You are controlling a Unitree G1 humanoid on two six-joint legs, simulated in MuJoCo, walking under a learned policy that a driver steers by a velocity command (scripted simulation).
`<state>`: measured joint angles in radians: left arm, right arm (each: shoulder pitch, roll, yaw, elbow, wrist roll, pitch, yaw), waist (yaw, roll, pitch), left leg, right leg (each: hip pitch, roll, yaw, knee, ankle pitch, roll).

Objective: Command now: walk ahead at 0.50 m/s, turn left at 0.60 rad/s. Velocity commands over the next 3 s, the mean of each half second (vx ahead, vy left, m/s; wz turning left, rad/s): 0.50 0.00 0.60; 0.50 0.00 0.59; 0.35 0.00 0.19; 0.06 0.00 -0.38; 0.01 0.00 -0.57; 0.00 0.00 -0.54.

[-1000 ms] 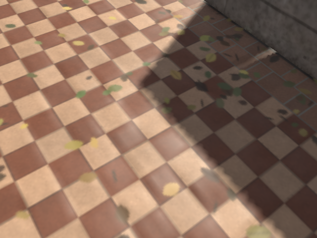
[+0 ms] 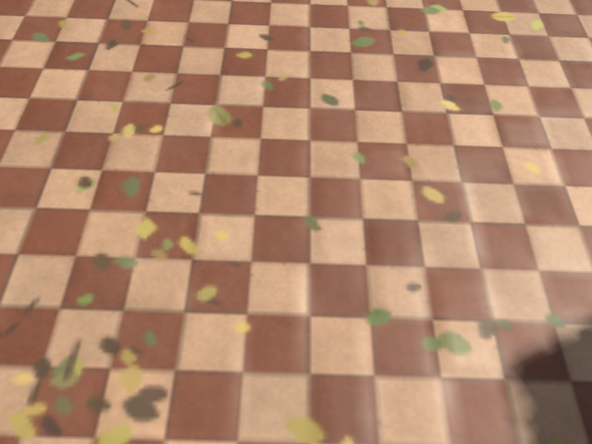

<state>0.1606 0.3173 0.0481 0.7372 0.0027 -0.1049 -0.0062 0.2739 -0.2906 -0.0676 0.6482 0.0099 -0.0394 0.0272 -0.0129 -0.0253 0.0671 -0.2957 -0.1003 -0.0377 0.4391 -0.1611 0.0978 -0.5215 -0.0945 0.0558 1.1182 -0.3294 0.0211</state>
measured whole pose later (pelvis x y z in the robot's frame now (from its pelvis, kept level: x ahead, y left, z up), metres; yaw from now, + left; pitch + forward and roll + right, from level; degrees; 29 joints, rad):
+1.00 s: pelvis +0.51 +0.11 +0.00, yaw +35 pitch +1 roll +0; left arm 0.17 0.32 0.04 0.74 0.00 -0.10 -0.01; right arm 0.27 -0.29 -0.07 0.65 0.01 -0.04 0.02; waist -0.01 -0.03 0.06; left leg -0.28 -0.10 -0.03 0.43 -0.16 0.10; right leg -0.52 -0.09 0.04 1.12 -0.32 0.02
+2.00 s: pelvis +0.77 +0.26 +0.00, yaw +24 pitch +1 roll +0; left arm 0.15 0.32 0.08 0.74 -0.02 0.06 -0.01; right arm 0.14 -0.26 -0.06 0.74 -0.01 0.01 -0.05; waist -0.01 -0.02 0.05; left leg -0.23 0.06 0.10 0.45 -0.24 -0.01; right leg -0.45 -0.02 -0.01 0.85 -0.39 0.09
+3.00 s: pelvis +0.78 +0.22 -0.01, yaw -10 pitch +1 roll +0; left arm 0.17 0.30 0.07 0.62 -0.01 0.07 0.00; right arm 0.14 -0.31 -0.07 0.75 0.00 0.01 -0.01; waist -0.02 0.03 0.07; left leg -0.28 0.11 0.08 0.61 -0.37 -0.04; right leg -0.27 0.00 -0.01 0.54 -0.25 -0.02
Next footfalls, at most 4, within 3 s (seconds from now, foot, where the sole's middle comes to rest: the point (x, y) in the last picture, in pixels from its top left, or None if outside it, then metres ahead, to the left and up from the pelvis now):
0.30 right None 0.36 -0.14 -0.78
0.82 left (202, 401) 0.53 0.21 -0.78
1.30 right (212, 263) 0.90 0.21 -0.78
1.72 left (136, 316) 0.74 0.39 -0.78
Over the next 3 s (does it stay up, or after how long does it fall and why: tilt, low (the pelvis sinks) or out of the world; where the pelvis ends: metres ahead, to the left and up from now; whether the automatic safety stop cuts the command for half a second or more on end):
stays up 0.78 0.22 -0.01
